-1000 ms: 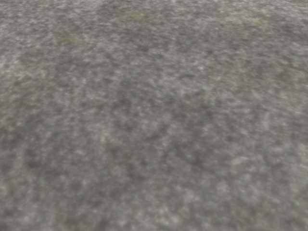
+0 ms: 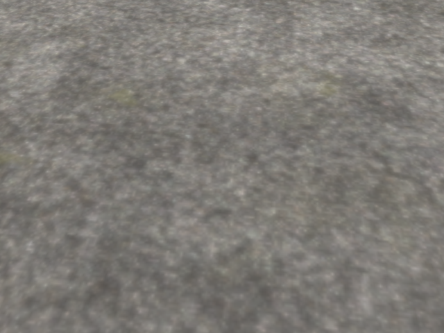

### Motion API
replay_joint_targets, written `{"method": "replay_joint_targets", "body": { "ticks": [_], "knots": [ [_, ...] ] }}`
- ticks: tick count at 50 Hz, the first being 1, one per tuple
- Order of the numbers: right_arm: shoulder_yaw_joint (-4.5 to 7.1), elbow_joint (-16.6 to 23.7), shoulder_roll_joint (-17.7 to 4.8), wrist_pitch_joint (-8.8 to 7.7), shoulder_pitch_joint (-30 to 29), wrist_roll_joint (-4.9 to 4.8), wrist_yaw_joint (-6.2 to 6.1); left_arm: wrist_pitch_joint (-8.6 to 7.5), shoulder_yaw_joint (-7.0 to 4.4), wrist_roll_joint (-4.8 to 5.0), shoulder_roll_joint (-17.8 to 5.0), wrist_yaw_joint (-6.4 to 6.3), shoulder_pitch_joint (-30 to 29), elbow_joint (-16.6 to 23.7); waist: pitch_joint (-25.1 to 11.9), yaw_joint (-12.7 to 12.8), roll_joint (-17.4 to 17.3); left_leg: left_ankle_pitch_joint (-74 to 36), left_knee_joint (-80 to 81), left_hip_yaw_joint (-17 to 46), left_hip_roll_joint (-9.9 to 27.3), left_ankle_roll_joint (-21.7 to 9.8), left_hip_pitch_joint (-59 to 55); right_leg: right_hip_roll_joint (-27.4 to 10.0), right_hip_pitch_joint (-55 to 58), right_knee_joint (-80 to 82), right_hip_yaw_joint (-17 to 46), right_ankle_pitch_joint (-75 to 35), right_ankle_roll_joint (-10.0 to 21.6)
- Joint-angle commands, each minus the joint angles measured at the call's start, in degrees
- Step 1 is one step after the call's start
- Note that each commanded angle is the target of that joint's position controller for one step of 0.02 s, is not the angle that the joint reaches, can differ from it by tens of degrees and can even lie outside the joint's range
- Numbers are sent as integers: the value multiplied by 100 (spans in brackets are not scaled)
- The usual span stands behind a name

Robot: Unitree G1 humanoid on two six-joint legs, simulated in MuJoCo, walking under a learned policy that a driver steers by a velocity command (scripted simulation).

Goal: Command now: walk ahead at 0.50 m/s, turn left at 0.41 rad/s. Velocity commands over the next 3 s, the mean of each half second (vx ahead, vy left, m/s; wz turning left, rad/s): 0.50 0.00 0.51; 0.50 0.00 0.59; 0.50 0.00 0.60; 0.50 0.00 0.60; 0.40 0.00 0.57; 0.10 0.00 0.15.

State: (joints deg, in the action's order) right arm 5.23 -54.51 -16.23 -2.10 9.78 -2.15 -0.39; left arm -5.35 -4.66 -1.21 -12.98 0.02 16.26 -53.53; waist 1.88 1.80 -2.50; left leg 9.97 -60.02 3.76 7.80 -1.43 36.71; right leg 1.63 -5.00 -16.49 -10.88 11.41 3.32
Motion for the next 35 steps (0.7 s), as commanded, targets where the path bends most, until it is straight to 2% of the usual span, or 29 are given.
{"method": "replay_joint_targets", "body": {
  "ticks": [1,4,8,9,11,12,13,14,15,16,17,18,19,20,21,23,25,29,32,35],
  "knots": [
    [15,278,-143,-11,-44,60,53,-102,-146,-12,-774,-99,-325,313,173,-173,559,-887,748,148,120,45,267,-1576,-129,1033,551,-1328,613],
    [-65,493,-39,-35,-628,100,165,-63,-177,41,-901,-160,-151,254,349,17,458,-1328,1574,-256,23,-1,233,-1607,67,1100,144,-1419,550],
    [-117,829,-26,-27,-1176,91,318,82,-226,143,-998,-182,207,112,500,163,438,-940,2139,-592,-124,-195,497,-1846,929,701,-149,-2106,494],
    [-104,898,-63,-23,-1184,83,356,124,-242,173,-1052,-186,179,115,459,96,491,-710,2219,-704,-215,-275,378,-1890,1076,497,-225,-2659,447],
    [-7,956,-267,-2,-902,63,396,203,-289,230,-1241,-213,20,181,125,-186,712,-146,2202,-1040,-587,-485,-303,-1906,1251,-224,-353,-4596,326],
    [86,892,-439,14,-446,38,395,251,-305,253,-1325,-224,-83,222,-146,-473,816,133,2170,-1176,-816,-614,-896,-1870,1227,-913,-398,-5352,255],
    [237,723,-705,23,344,17,364,284,-303,289,-1379,-220,-248,270,-555,-942,770,-37,2489,-1227,-1057,-802,-1993,-1715,919,-1986,-478,-5438,105],
    [448,504,-1117,60,1219,14,253,257,-271,245,-1329,-222,-254,329,-1022,-1341,385,-160,2832,-627,-964,-1039,-3599,-1462,-158,-3563,-475,-4126,-174],
    [538,466,-1674,68,1232,0,172,142,-38,3,-419,-166,88,589,-1216,-692,-1201,392,3269,2300,423,-1903,-5176,-356,-2634,-5637,-196,1241,-568],
    [433,661,-1549,-47,1320,108,227,-133,21,211,-515,-92,-131,787,-2119,-736,-852,1283,4313,4636,1119,-2509,-5923,207,-3588,-6600,1346,2413,-537],
    [319,662,-1132,-139,1209,157,234,-308,-46,443,-819,-25,-741,936,-1528,-897,-412,981,4537,4006,1035,-2154,-5702,-144,-4208,-6565,1655,1929,-353],
    [254,711,-863,-214,905,117,225,-398,-31,433,-828,-25,-857,937,-1007,-717,-82,495,4453,3166,790,-1921,-4969,-434,-4169,-6102,1645,1409,-214],
    [195,811,-652,-250,446,107,225,-413,-72,269,-864,-74,-842,840,-687,-438,236,-152,4432,2537,543,-1731,-4108,-653,-3757,-5567,1638,1071,-215],
    [128,921,-466,-269,181,142,199,-351,-137,163,-975,-95,-757,792,-615,-237,232,-702,4509,2111,360,-1642,-3539,-789,-3284,-5202,1672,861,-241],
    [103,980,-453,-272,112,171,169,-263,-164,136,-990,-88,-693,788,-581,-120,180,-980,4615,1957,290,-1630,-3203,-832,-3003,-4980,1671,751,-300],
    [130,985,-633,-279,245,130,88,-133,-142,78,-845,-100,-787,850,-427,-68,217,-1452,4729,1634,201,-1616,-2779,-829,-2891,-4361,1534,599,-478],
    [178,967,-834,-270,452,115,-2,-71,-90,44,-708,-119,-1225,1011,-253,-186,159,-1581,4798,1343,32,-1522,-2517,-722,-2975,-3553,1407,-21,-639],
    [174,942,-826,-184,739,93,-65,-93,9,98,-532,-38,-2020,1244,-102,-526,-167,-950,4704,1014,-363,-1132,-2179,-339,-2500,-1821,1297,-1519,-681],
    [167,859,-797,-139,1002,70,-62,-144,10,170,-641,34,-2363,1409,-88,-677,-267,-608,4466,1357,-222,-1049,-2439,-203,-2350,-1317,1382,-1701,-631],
    [165,863,-774,-78,1080,73,-107,-246,-38,185,-860,107,-2305,1452,-148,-587,-367,-637,3913,1870,-12,-990,-3036,-156,-2279,-989,1510,-1144,-483]
  ]
}}
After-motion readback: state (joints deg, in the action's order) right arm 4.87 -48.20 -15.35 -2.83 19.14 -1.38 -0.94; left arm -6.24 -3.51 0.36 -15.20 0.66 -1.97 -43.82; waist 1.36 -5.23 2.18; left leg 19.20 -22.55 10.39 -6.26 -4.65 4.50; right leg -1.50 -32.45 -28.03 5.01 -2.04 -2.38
